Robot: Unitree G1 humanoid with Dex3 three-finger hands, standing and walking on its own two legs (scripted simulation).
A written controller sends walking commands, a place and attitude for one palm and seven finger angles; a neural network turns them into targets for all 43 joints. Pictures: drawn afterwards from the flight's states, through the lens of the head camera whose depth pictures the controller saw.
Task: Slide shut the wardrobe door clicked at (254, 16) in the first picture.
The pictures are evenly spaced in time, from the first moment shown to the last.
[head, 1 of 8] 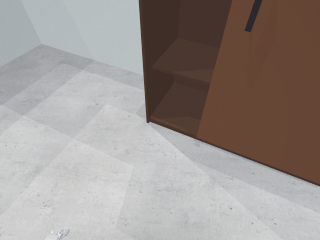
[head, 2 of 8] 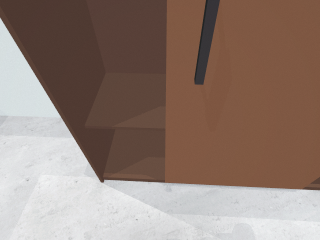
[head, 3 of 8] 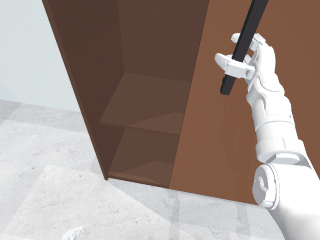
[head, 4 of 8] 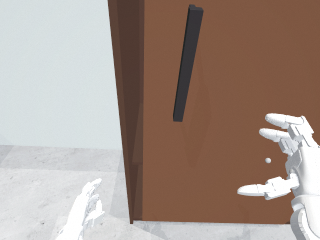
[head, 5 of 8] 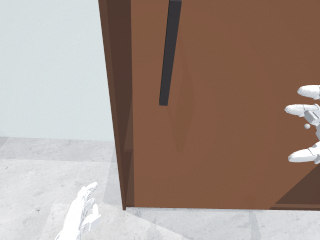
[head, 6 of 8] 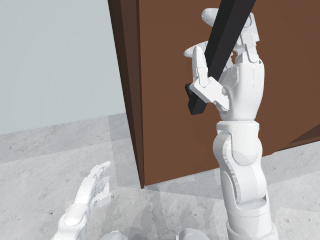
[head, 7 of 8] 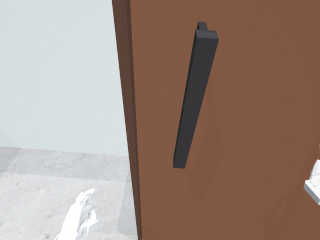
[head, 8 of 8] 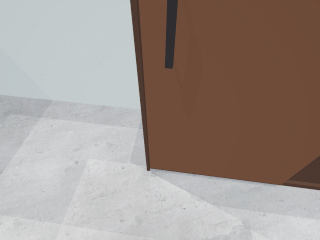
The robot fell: no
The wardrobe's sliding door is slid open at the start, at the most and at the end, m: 0.41 0.41 0.00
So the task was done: yes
